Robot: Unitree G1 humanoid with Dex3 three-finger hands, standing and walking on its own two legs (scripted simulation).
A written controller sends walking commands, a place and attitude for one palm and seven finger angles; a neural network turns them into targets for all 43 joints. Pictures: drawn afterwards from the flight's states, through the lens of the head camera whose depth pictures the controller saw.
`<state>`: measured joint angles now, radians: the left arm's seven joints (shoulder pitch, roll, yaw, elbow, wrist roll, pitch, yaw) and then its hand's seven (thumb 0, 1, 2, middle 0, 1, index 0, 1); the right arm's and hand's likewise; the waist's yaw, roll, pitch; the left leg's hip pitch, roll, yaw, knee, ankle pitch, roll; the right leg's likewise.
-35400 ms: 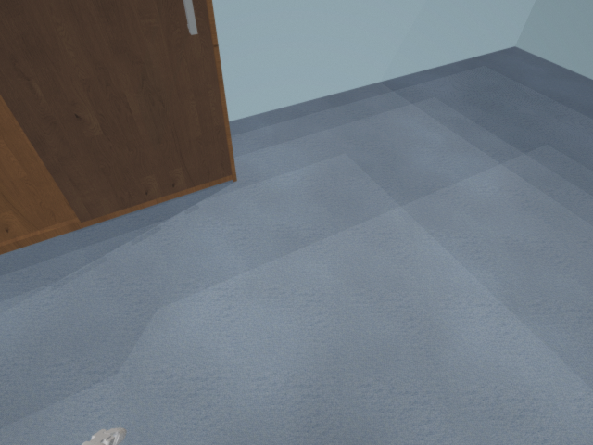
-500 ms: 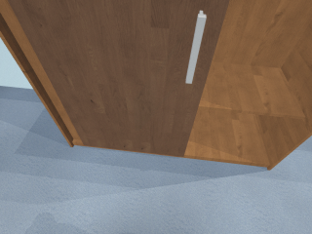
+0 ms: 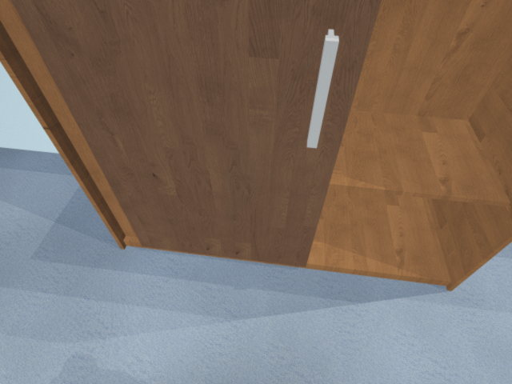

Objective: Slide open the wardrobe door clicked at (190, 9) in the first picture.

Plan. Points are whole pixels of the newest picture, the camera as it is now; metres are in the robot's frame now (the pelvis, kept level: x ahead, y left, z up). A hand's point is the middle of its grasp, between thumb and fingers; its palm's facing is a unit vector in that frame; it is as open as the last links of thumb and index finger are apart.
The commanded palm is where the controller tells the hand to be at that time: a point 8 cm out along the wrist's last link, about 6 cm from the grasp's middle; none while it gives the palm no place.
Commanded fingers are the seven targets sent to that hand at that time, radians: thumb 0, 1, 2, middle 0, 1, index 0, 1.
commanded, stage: look to check the result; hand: right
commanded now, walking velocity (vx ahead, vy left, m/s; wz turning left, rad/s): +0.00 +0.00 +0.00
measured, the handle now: (320, 93) +0.66 -0.09 +0.11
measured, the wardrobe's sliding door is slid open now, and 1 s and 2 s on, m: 0.60 0.60 0.60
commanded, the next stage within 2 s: stand and wait in 0.52 s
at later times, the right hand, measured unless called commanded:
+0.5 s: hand out of the picture +0.01 -0.17 -0.18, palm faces +0.00 +0.98 -0.18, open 7.4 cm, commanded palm none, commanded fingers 0.00 -0.90 -0.90 0.20 0.30 0.20 0.30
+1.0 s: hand out of the picture +0.03 -0.17 -0.18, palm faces +0.00 +0.98 -0.19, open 7.4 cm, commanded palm none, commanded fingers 0.00 -0.90 -0.90 0.20 0.30 0.20 0.30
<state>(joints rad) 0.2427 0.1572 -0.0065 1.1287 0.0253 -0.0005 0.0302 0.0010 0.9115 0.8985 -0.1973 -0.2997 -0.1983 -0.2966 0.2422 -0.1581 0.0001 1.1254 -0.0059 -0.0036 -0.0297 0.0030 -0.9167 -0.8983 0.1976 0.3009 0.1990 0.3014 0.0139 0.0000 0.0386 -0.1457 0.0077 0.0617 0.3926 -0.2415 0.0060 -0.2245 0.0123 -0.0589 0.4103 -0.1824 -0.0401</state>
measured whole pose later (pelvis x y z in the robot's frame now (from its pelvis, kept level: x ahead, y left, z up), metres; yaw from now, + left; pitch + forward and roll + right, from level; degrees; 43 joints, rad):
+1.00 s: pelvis +0.02 +0.00 +0.00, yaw +0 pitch -1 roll +0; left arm 0.23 0.16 -0.01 1.15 0.02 -0.01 0.03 0.00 0.91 0.90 -0.20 -0.30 -0.20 -0.30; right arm 0.25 -0.16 0.00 1.14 0.00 -0.01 -0.03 0.00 -0.91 -0.90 0.20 0.30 0.20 0.30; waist 0.01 0.01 0.04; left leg -0.09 0.01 0.05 0.36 -0.25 0.01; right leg -0.17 0.01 -0.06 0.38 -0.20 -0.04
